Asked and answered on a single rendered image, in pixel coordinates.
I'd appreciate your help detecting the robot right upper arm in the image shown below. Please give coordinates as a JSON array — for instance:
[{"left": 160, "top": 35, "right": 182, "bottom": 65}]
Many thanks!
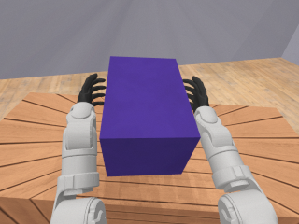
[{"left": 218, "top": 189, "right": 278, "bottom": 224}]

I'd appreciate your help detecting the left robot forearm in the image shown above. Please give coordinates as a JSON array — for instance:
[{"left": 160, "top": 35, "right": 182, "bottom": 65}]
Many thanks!
[{"left": 50, "top": 102, "right": 100, "bottom": 224}]

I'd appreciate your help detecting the carton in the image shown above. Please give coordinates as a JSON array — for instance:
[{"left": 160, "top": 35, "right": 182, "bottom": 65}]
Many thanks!
[{"left": 99, "top": 56, "right": 201, "bottom": 177}]

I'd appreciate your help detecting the right robot hand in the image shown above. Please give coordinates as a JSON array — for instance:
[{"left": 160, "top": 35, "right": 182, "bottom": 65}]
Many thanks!
[{"left": 182, "top": 76, "right": 209, "bottom": 114}]

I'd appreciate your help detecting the right robot forearm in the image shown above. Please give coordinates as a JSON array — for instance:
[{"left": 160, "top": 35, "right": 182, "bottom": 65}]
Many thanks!
[{"left": 193, "top": 105, "right": 278, "bottom": 222}]

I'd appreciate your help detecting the left robot hand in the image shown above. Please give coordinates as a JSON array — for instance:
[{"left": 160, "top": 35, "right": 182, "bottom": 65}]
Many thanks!
[{"left": 77, "top": 73, "right": 106, "bottom": 106}]

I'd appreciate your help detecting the robot left upper arm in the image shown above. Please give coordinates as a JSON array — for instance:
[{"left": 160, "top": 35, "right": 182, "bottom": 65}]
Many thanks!
[{"left": 50, "top": 197, "right": 107, "bottom": 224}]

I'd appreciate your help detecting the pedestal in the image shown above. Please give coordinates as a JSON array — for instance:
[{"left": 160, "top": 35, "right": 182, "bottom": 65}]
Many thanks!
[{"left": 0, "top": 92, "right": 299, "bottom": 224}]

